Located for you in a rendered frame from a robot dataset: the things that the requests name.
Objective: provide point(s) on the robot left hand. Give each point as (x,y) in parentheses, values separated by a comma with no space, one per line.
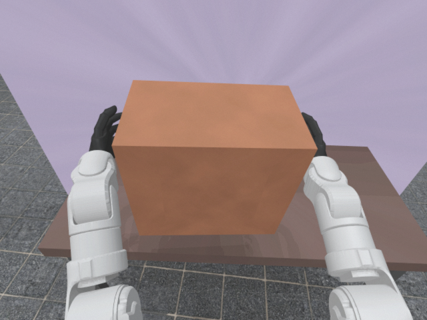
(104,130)

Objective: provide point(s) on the robot left upper arm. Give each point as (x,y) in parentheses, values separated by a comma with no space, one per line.
(120,302)

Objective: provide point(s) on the right robot forearm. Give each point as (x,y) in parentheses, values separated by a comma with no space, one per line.
(351,252)

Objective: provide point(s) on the robot right upper arm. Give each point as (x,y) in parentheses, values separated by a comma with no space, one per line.
(366,302)

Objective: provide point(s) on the carton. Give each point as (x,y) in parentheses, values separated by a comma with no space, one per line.
(211,158)

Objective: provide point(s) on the robot right hand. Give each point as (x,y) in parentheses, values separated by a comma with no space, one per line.
(316,135)

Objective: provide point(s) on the left robot forearm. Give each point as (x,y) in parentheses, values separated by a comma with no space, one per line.
(94,221)

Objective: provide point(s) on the table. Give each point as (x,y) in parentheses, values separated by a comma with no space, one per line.
(297,241)

